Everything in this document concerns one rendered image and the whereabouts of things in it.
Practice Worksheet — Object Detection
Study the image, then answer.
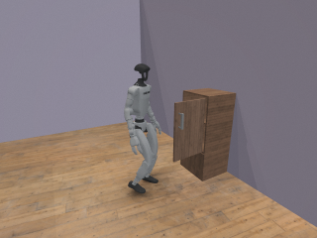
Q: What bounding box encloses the robot left forearm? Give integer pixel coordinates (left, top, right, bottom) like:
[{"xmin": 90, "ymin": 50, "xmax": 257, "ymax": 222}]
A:
[{"xmin": 147, "ymin": 104, "xmax": 157, "ymax": 123}]

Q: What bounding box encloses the robot head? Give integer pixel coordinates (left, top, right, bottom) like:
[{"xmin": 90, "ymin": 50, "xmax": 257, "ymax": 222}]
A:
[{"xmin": 133, "ymin": 63, "xmax": 150, "ymax": 87}]

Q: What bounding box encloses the robot right hand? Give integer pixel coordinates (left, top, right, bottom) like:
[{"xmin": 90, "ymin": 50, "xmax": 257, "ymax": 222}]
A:
[{"xmin": 130, "ymin": 136, "xmax": 143, "ymax": 155}]

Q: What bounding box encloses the handle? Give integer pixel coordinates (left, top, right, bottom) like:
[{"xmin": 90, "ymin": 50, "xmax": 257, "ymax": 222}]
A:
[{"xmin": 178, "ymin": 113, "xmax": 184, "ymax": 130}]

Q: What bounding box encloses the robot right upper arm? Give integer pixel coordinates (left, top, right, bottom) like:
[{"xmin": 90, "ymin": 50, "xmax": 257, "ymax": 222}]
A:
[{"xmin": 124, "ymin": 86, "xmax": 139, "ymax": 115}]

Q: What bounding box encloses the robot right forearm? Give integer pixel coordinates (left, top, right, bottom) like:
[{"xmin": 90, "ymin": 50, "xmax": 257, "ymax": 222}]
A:
[{"xmin": 124, "ymin": 108, "xmax": 137, "ymax": 137}]

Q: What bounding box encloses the robot left hand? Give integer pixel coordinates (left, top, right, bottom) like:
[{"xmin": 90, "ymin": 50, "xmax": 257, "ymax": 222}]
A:
[{"xmin": 152, "ymin": 121, "xmax": 161, "ymax": 135}]

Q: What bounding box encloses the left robot shin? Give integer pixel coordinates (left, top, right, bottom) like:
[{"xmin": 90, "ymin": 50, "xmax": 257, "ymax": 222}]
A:
[{"xmin": 146, "ymin": 156, "xmax": 158, "ymax": 178}]

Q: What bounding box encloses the cupboard door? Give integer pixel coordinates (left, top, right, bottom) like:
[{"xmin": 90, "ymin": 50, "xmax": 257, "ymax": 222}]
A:
[{"xmin": 172, "ymin": 98, "xmax": 206, "ymax": 162}]

